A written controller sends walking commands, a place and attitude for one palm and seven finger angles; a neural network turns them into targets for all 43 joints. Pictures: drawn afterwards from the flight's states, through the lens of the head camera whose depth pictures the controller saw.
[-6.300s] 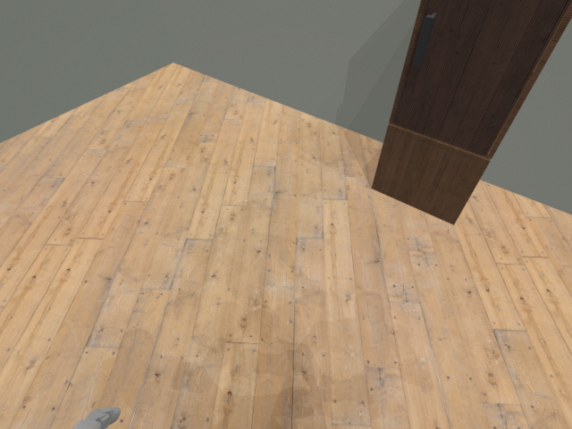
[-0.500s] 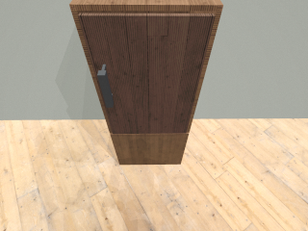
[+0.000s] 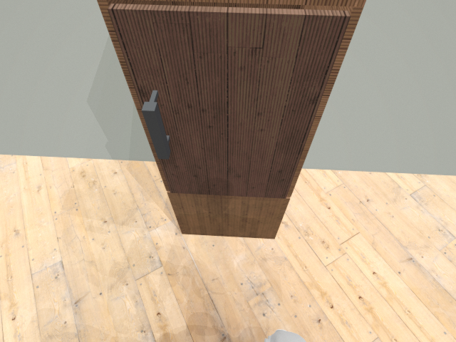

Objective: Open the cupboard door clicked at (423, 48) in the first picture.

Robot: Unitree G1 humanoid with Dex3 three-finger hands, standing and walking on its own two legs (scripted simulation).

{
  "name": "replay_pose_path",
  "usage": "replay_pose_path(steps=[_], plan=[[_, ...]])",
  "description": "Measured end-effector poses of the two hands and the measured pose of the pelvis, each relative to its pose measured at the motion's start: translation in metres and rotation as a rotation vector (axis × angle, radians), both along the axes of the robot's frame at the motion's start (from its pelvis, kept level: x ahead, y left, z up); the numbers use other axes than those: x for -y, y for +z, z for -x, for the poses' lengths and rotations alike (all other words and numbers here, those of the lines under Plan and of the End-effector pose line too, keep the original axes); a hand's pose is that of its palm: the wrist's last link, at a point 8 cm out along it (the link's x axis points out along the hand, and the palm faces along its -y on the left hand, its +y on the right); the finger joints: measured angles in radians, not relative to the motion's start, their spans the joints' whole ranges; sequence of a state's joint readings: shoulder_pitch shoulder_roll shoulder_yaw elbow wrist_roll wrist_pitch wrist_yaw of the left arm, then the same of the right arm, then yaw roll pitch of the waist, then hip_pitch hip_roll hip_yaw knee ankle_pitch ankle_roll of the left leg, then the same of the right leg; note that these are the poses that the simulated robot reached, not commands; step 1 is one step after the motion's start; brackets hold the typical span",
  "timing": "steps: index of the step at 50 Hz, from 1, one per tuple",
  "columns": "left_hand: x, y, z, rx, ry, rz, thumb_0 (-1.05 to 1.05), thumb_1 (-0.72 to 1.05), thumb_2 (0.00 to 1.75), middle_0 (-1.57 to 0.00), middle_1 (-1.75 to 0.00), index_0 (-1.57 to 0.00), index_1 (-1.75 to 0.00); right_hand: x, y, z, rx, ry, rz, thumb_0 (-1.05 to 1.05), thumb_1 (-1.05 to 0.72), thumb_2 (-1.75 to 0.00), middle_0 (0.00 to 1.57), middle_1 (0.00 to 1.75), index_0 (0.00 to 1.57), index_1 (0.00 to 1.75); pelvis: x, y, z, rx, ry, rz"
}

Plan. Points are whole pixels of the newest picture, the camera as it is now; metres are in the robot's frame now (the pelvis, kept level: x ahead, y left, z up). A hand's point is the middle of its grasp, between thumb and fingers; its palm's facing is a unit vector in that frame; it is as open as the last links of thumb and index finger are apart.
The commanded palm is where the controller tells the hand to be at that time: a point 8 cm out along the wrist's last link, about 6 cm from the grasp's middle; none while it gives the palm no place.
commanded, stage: come to a stop and stand still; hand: left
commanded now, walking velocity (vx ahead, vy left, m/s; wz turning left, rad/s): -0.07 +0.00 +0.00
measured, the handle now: (159, 126) +0.54 +0.19 +0.01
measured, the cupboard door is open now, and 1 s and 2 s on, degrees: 0 0 0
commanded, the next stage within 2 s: look again from close up in 0.56 s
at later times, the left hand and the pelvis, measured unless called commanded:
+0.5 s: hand out of the picture +0.04 +0.15 -0.17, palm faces +0.06 -0.98 -0.19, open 7.3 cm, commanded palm none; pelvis +0.00 -0.04 +0.00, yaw +0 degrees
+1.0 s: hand out of the picture +0.02 +0.15 -0.15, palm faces -0.01 -0.97 -0.26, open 7.4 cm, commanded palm none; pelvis +0.01 -0.03 +0.00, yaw -1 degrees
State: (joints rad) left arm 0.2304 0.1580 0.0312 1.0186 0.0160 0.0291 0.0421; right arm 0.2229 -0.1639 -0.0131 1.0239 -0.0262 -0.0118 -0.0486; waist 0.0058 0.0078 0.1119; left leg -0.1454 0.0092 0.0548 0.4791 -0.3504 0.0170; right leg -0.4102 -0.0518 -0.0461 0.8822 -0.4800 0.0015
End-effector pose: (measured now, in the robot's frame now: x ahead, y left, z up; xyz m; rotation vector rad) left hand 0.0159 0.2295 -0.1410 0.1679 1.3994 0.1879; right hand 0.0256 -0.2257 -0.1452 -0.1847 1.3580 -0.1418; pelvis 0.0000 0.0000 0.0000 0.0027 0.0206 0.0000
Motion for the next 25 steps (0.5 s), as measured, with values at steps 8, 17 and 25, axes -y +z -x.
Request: replay_pose_path(steps=[8,17,25], plan=[[0.013,0.008,-0.052,0.169,-0.05,-0.075,0.01,0.91,0.9,-0.19,-0.3,-0.2,-0.3,0.033,-0.024,-0.019,0.016,-0.021,-0.037,0.01,-0.91,-0.9,0.2,0.3,0.2,0.3,0.029,-0.014,-0.01,0.015,0.005,-0.021],[0.038,0.003,-0.043,0.178,-0.052,0.0,0.01,0.9,0.9,-0.2,-0.3,-0.2,-0.3,0.041,0.002,-0.032,0.102,-0.011,-0.016,0.01,-0.91,-0.9,0.2,0.3,0.2,0.3,0.038,-0.004,-0.001,0.014,0.001,-0.019],[0.035,-0.003,-0.018,0.147,-0.007,0.036,0.01,0.92,0.9,-0.2,-0.3,-0.21,-0.3,0.036,0.011,-0.003,0.063,0.004,0.01,0.01,-0.93,-0.9,0.2,0.3,0.2,0.3,0.036,0.0,0.001,0.039,-0.002,-0.003]])
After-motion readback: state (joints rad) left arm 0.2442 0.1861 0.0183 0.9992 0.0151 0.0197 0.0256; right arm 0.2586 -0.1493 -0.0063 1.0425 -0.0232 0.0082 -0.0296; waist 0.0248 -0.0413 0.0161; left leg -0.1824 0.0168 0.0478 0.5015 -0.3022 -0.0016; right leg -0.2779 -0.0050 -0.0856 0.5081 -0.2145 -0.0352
